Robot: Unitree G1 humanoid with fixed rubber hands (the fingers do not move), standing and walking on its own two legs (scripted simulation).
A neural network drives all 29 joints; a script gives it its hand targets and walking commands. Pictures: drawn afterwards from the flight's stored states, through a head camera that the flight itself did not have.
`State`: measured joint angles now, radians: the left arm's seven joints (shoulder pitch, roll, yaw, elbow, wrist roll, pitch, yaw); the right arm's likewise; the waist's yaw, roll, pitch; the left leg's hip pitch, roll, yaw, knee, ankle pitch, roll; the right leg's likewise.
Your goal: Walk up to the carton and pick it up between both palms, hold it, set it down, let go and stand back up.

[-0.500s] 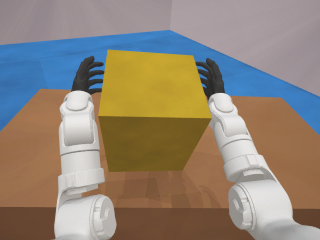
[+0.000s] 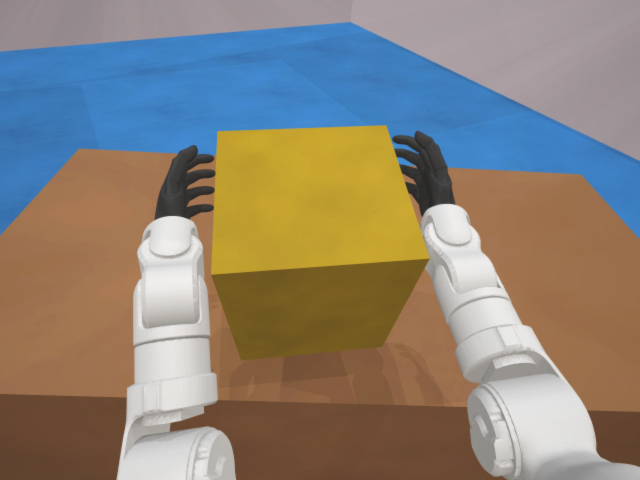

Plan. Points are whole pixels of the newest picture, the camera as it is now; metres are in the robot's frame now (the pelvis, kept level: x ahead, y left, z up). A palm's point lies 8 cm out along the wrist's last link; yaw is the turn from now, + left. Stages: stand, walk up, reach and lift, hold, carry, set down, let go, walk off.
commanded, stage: set down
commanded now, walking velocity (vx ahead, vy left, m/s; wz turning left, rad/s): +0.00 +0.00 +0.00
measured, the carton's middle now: (308, 250) +0.39 +0.02 +0.11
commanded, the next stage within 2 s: none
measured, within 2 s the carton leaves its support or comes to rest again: neither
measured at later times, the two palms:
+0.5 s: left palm (187, 243) +0.36 +0.16 +0.15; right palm (422, 212) +0.41 -0.13 +0.16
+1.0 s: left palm (192, 263) +0.36 +0.17 +0.12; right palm (411, 220) +0.43 -0.13 +0.14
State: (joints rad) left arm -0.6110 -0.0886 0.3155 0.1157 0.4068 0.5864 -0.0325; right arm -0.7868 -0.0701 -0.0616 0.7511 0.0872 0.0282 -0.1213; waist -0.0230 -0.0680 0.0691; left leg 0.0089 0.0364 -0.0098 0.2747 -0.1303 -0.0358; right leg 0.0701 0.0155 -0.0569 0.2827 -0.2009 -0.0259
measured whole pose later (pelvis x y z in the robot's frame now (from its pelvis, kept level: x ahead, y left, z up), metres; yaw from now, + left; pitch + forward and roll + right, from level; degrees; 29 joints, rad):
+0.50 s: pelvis +0.00 -0.01 +0.00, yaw +0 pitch -4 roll +0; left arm -0.56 -0.14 0.32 0.22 0.37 0.47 0.05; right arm -0.79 -0.08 -0.12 0.88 0.02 -0.07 -0.05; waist 0.03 -0.04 0.04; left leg -0.06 0.05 -0.01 0.25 -0.11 -0.05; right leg -0.01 0.03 -0.06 0.28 -0.19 -0.04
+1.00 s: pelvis +0.01 -0.01 +0.00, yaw -1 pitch +0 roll +0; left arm -0.56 -0.17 0.36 0.35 0.36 0.37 0.09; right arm -0.84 -0.10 -0.19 1.04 -0.05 -0.12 0.00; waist 0.09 -0.02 -0.01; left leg -0.15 0.06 0.00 0.24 -0.10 -0.06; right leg -0.11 0.04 -0.05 0.28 -0.18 -0.05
